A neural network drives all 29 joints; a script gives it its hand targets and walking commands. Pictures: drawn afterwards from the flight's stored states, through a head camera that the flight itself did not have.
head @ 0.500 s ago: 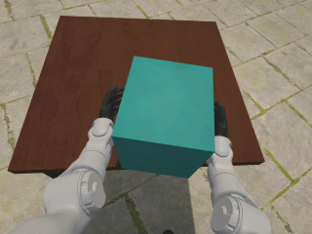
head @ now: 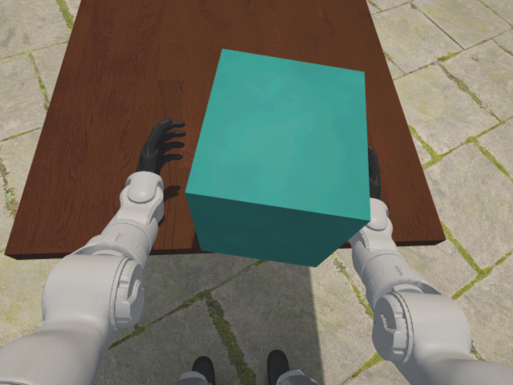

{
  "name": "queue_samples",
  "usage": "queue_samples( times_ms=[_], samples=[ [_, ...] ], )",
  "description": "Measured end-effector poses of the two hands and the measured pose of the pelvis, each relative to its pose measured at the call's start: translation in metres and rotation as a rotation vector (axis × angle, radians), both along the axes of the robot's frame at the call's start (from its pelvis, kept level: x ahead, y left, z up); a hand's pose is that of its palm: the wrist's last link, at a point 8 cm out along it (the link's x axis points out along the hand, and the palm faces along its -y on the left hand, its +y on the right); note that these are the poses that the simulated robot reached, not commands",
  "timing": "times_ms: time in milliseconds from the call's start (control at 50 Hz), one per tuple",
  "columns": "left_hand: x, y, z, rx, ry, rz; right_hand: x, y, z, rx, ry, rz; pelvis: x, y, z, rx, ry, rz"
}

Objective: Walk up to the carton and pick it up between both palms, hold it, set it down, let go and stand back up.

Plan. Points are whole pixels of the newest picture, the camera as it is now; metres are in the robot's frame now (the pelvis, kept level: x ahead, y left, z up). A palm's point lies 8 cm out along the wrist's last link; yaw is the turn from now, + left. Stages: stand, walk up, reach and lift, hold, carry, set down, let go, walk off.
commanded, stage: set down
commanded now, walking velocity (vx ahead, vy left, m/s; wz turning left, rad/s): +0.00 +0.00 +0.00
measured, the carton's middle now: (274, 170) +0.44 -0.04 +0.00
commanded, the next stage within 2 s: none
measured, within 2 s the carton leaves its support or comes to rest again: neither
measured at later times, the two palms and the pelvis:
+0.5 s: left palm (127, 210) +0.37 +0.18 +0.00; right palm (378, 236) +0.33 -0.20 -0.01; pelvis -0.02 +0.00 +0.00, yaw +0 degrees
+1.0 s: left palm (100, 253) +0.31 +0.22 -0.01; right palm (383, 265) +0.28 -0.20 -0.01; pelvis -0.01 +0.00 +0.01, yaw +0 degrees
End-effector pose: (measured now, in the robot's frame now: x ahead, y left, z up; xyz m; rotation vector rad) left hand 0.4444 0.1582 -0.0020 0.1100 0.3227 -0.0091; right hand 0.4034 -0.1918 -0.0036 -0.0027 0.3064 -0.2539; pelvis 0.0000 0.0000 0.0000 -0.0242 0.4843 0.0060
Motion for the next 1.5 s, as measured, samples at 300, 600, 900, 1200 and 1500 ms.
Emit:
queue_samples(
  times_ms=[300,600,900,1200,1500],
  samples=[
    [-0.058,0.016,-0.011,-0.004,0.046,0.019,-0.045,-0.001,0.000,0.008,0.008,0.026,-0.014,-0.001,0.002,0.003,-0.081,0.002],
    [-0.090,0.029,0.002,-0.003,0.000,0.009,-0.090,-0.009,-0.005,0.028,0.030,0.002,-0.021,-0.002,0.004,0.005,-0.174,0.003],
    [-0.130,0.047,-0.006,-0.002,0.015,0.026,-0.116,-0.007,-0.005,0.035,0.020,0.012,-0.016,-0.002,0.008,0.006,-0.286,0.006],
    [-0.181,0.062,-0.006,-0.023,0.007,0.020,-0.162,-0.012,-0.011,0.034,0.002,-0.010,0.003,-0.001,0.016,0.005,-0.436,0.010],
    [-0.229,0.071,-0.011,-0.006,0.028,0.061,-0.190,-0.012,-0.008,0.048,0.014,-0.008,0.000,-0.002,0.017,0.007,-0.490,0.011]
  ],
)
